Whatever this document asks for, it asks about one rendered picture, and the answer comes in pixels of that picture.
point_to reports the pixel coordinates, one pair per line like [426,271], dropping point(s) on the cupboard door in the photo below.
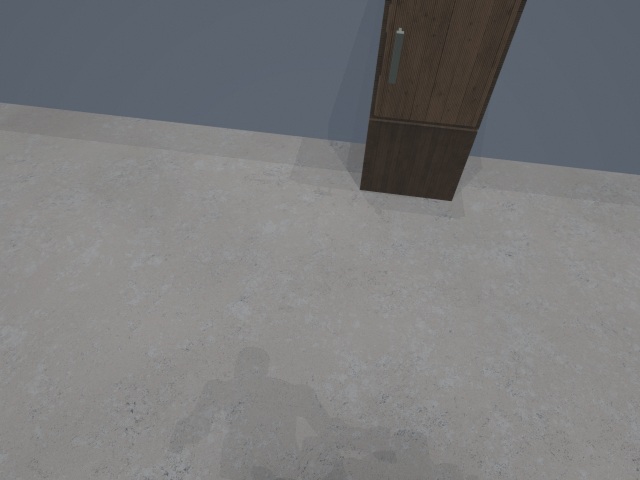
[449,55]

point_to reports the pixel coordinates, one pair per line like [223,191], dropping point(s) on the handle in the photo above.
[396,56]

